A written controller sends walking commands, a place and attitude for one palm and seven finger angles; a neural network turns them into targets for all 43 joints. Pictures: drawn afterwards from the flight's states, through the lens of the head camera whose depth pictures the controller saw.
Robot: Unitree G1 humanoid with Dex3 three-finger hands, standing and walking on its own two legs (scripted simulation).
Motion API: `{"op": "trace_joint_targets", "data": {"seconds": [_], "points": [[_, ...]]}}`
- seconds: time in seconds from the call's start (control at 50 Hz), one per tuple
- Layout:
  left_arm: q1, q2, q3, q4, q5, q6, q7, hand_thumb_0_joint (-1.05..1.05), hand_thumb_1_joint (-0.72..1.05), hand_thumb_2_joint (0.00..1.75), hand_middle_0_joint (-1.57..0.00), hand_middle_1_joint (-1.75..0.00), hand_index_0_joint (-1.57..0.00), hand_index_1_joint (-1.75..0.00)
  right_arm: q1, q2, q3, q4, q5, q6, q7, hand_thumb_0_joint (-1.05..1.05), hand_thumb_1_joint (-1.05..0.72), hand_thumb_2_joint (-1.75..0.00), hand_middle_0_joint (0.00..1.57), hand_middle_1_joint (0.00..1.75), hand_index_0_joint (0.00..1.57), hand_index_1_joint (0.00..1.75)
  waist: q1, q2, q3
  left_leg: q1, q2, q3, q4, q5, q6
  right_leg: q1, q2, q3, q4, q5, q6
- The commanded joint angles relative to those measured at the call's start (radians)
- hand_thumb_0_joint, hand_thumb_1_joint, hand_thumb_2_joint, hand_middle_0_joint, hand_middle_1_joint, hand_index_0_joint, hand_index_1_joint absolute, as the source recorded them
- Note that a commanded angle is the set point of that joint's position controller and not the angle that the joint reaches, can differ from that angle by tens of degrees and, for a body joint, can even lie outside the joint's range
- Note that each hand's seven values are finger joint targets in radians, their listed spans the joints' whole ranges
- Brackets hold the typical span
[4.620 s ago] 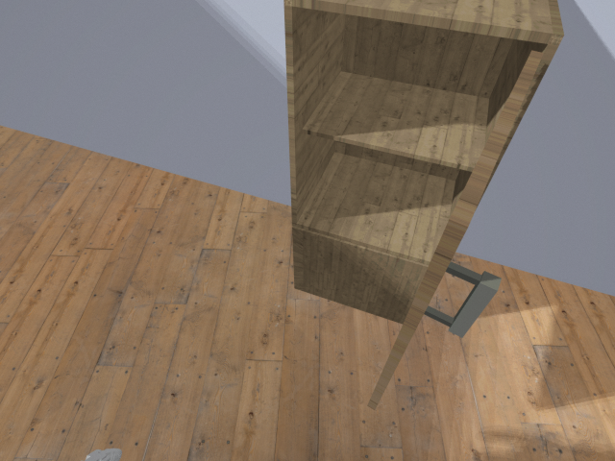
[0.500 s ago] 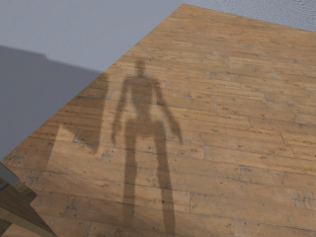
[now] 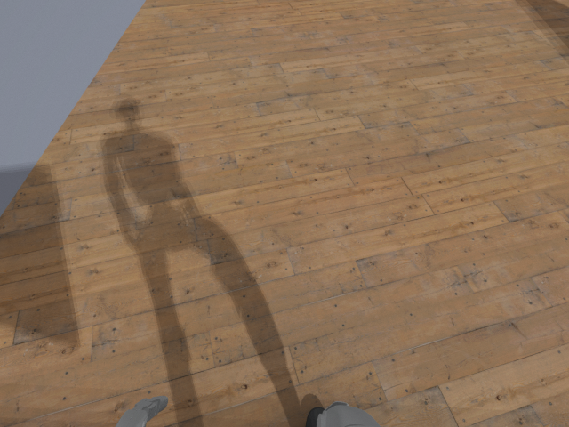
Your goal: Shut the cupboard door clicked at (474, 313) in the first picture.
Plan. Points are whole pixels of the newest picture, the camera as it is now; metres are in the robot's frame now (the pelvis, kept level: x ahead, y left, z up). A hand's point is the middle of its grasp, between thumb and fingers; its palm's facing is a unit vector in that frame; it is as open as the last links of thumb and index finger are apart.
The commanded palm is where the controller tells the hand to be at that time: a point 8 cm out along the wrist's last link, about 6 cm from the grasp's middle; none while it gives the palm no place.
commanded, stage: walk around to get in front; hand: left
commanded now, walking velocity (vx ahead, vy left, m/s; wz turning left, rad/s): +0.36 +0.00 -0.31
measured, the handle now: out of the picture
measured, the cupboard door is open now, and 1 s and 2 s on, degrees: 79 79 79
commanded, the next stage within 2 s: none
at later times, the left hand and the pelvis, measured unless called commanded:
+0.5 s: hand (169, 403) +0.18 +0.19 -0.17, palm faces +0.01 -0.99 -0.15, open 7.4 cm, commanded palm none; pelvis +0.20 +0.02 +0.01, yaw -7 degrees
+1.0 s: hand (222, 222) +0.53 +0.14 -0.15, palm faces -0.28 -0.95 -0.16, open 7.4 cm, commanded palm none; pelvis +0.40 -0.01 +0.02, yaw -15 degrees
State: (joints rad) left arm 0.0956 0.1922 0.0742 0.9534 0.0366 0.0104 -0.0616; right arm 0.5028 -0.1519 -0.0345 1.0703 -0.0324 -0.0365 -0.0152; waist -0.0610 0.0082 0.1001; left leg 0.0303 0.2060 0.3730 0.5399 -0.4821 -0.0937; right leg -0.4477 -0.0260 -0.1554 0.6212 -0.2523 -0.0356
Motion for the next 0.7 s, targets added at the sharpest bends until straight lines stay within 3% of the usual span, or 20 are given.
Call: {"op": "trace_joint_targets", "data": {"seconds": [0.0,0.02,0.04,0.06,0.08,0.12,0.18,0.28,0.36,0.4,0.44,0.46,0.48,0.5,0.52,0.54,0.56,0.6,0.62,0.68], "points": [[0.442,0.316,0.076,0.066,-0.029,-0.053,0.043,0.00,0.90,0.90,-0.20,-0.30,-0.20,-0.30,-0.118,-0.092,-0.024,-0.150,0.030,-0.030,0.004,0.00,-0.90,-0.90,0.20,0.30,0.20,0.30,0.235,-0.230,-0.336,-0.724,-0.080,-0.170,0.812,-0.136,0.033,0.799,-0.412,0.690,-0.265,0.110,-0.216],[0.386,0.322,0.080,0.050,-0.036,-0.047,0.052,0.00,0.90,0.90,-0.20,-0.30,-0.20,-0.30,-0.164,-0.120,-0.031,-0.159,0.028,-0.029,0.001,0.00,-0.90,-0.90,0.20,0.30,0.20,0.30,0.215,-0.178,-0.299,-0.750,-0.045,-0.290,0.884,-0.061,0.052,0.675,-0.427,0.691,-0.335,-0.003,-0.226],[0.291,0.272,0.064,0.022,-0.031,-0.046,0.055,0.00,0.90,0.90,-0.20,-0.30,-0.20,-0.30,-0.191,-0.112,-0.037,-0.153,0.021,-0.028,-0.001,0.00,-0.90,-0.90,0.20,0.30,0.20,0.30,0.175,-0.148,-0.212,-0.758,-0.021,-0.326,0.902,0.035,0.051,0.539,-0.401,0.656,-0.375,-0.107,-0.209],[0.206,0.200,0.045,0.005,-0.031,-0.049,0.060,0.00,0.90,0.90,-0.20,-0.30,-0.20,-0.30,-0.201,-0.118,-0.040,-0.132,0.011,-0.022,0.000,0.00,-0.90,-0.90,0.20,0.30,0.20,0.30,0.134,-0.056,-0.131,-0.711,0.016,-0.344,0.838,0.117,0.057,0.390,-0.352,0.545,-0.390,-0.139,-0.185],[0.155,0.160,0.028,-0.004,-0.024,-0.056,0.062,0.00,0.90,0.90,-0.20,-0.30,-0.20,-0.30,-0.180,-0.098,-0.037,-0.110,0.002,-0.010,0.003,0.00,-0.90,-0.90,0.20,0.30,0.20,0.30,0.092,-0.036,-0.087,-0.652,0.023,-0.331,0.772,0.158,0.050,0.267,-0.292,0.438,-0.400,-0.076,-0.156],[0.130,0.124,0.016,0.004,-0.015,-0.070,0.064,0.00,0.90,0.90,-0.20,-0.30,-0.20,-0.30,-0.100,-0.072,-0.032,-0.075,-0.005,0.011,0.006,0.00,-0.90,-0.90,0.20,0.30,0.20,0.30,0.036,-0.098,-0.079,-0.596,0.009,-0.312,0.683,0.211,0.038,0.189,-0.224,0.304,-0.413,0.051,-0.127],[0.149,0.099,0.018,0.016,-0.010,-0.082,0.067,0.00,0.90,0.90,-0.20,-0.30,-0.20,-0.30,-0.110,-0.064,-0.035,-0.087,-0.008,0.017,0.016,0.00,-0.90,-0.90,0.20,0.30,0.20,0.30,0.022,-0.109,-0.077,-0.594,-0.009,-0.301,0.559,0.264,0.026,0.171,-0.183,0.257,-0.423,0.063,-0.137],[0.223,0.110,0.007,0.043,-0.014,-0.092,0.069,0.00,0.90,0.90,-0.20,-0.30,-0.20,-0.30,-0.283,-0.074,-0.033,-0.159,-0.003,0.002,0.035,0.00,-0.90,-0.90,0.20,0.30,0.20,0.30,0.065,-0.112,-0.036,-0.644,-0.026,-0.303,0.326,0.316,0.024,0.261,-0.192,0.288,-0.423,0.077,-0.151],[0.278,0.123,0.003,0.066,-0.012,-0.091,0.073,0.00,0.90,0.90,-0.20,-0.30,-0.20,-0.30,-0.389,-0.076,-0.028,-0.191,0.003,-0.011,0.043,0.00,-0.90,-0.90,0.20,0.30,0.20,0.30,0.100,-0.102,-0.007,-0.555,-0.066,-0.288,0.170,0.296,0.043,0.289,-0.215,0.330,-0.403,0.116,-0.143],[0.278,0.134,0.008,0.070,-0.013,-0.088,0.076,0.00,0.90,0.90,-0.20,-0.30,-0.20,-0.30,-0.382,-0.084,-0.030,-0.191,0.005,-0.019,0.042,0.00,-0.90,-0.90,0.20,0.30,0.20,0.30,0.087,-0.101,-0.004,-0.478,-0.083,-0.279,0.101,0.270,0.056,0.298,-0.221,0.336,-0.370,0.131,-0.136],[0.270,0.133,0.012,0.074,-0.018,-0.084,0.074,0.00,0.90,0.90,-0.20,-0.30,-0.20,-0.30,-0.283,-0.108,-0.036,-0.155,0.001,-0.029,0.031,0.00,-0.90,-0.90,0.20,0.30,0.20,0.30,0.039,-0.059,-0.038,-0.275,-0.129,-0.239,-0.010,0.289,0.067,0.246,-0.173,0.296,-0.230,0.201,-0.105],[0.267,0.105,0.012,0.073,-0.019,-0.083,0.071,0.00,0.90,0.90,-0.20,-0.30,-0.20,-0.30,-0.146,-0.158,-0.049,-0.110,-0.002,-0.038,0.019,0.00,-0.90,-0.90,0.20,0.30,0.20,0.30,-0.018,0.058,-0.097,-0.064,-0.093,-0.308,-0.079,0.266,0.089,0.152,-0.107,0.254,-0.011,0.235,-0.071],[0.307,0.044,0.008,0.056,-0.029,-0.077,0.061,0.00,0.90,0.90,-0.20,-0.30,-0.20,-0.30,0.002,-0.270,-0.074,-0.075,-0.017,-0.044,0.008,0.00,-0.90,-0.90,0.20,0.30,0.20,0.30,-0.051,0.302,-0.197,0.130,0.170,-0.634,-0.187,0.165,0.168,-0.053,0.021,0.121,0.311,-0.062,-0.015],[0.285,0.059,0.001,0.039,-0.022,-0.079,0.062,0.00,0.90,0.90,-0.20,-0.30,-0.20,-0.30,0.047,-0.284,-0.070,-0.058,-0.007,-0.031,0.002,0.00,-0.90,-0.90,0.20,0.30,0.20,0.30,-0.060,0.374,-0.210,0.141,0.282,-0.816,-0.325,0.057,0.199,-0.172,0.059,0.139,0.521,-0.295,-0.003],[0.229,0.076,0.009,0.047,-0.018,-0.072,0.062,0.00,0.90,0.90,-0.20,-0.30,-0.20,-0.30,-0.016,-0.237,-0.059,-0.064,0.001,-0.026,-0.008,0.00,-0.90,-0.90,0.20,0.30,0.20,0.30,-0.053,0.249,-0.145,0.022,0.288,-0.809,-0.361,-0.054,0.205,-0.202,0.001,0.190,0.630,-0.230,-0.008],[0.204,0.059,0.012,0.054,-0.016,-0.068,0.053,0.00,0.90,0.90,-0.20,-0.30,-0.20,-0.30,-0.101,-0.188,-0.046,-0.088,0.004,-0.027,-0.008,0.00,-0.90,-0.90,0.20,0.30,0.20,0.30,-0.014,0.127,-0.055,-0.099,0.251,-0.724,-0.377,-0.089,0.205,-0.219,-0.043,0.197,0.661,-0.136,-0.007],[0.209,0.048,0.011,0.071,-0.009,-0.063,0.044,0.00,0.90,0.90,-0.20,-0.30,-0.20,-0.30,-0.155,-0.137,-0.034,-0.095,0.005,-0.036,-0.009,0.00,-0.90,-0.90,0.20,0.30,0.20,0.30,0.020,0.061,-0.014,-0.178,0.209,-0.632,-0.387,-0.030,0.179,-0.195,-0.068,0.193,0.641,-0.067,0.002],[0.279,-0.003,0.010,0.099,-0.003,-0.040,0.042,0.00,0.90,0.90,-0.20,-0.30,-0.20,-0.30,-0.174,-0.102,-0.023,-0.079,0.008,-0.052,-0.014,0.00,-0.90,-0.90,0.20,0.30,0.20,0.30,0.068,0.101,-0.018,-0.233,0.133,-0.449,-0.386,0.133,0.132,-0.136,-0.067,0.185,0.612,0.019,0.021],[0.297,-0.011,0.011,0.109,-0.002,-0.031,0.043,0.00,0.90,0.90,-0.20,-0.30,-0.20,-0.30,-0.164,-0.091,-0.020,-0.069,0.011,-0.055,-0.016,0.00,-0.90,-0.90,0.20,0.30,0.20,0.30,0.075,0.117,-0.027,-0.239,0.108,-0.395,-0.384,0.188,0.124,-0.128,-0.066,0.177,0.600,0.049,0.028],[0.278,-0.021,0.017,0.101,-0.002,-0.019,0.042,0.00,0.90,0.90,-0.20,-0.30,-0.20,-0.30,-0.123,-0.076,-0.024,-0.045,0.013,-0.062,-0.020,0.00,-0.90,-0.90,0.20,0.30,0.20,0.30,0.079,0.085,-0.023,-0.198,0.106,-0.341,-0.394,0.292,0.153,-0.192,-0.081,0.167,0.558,0.111,0.046]]}}
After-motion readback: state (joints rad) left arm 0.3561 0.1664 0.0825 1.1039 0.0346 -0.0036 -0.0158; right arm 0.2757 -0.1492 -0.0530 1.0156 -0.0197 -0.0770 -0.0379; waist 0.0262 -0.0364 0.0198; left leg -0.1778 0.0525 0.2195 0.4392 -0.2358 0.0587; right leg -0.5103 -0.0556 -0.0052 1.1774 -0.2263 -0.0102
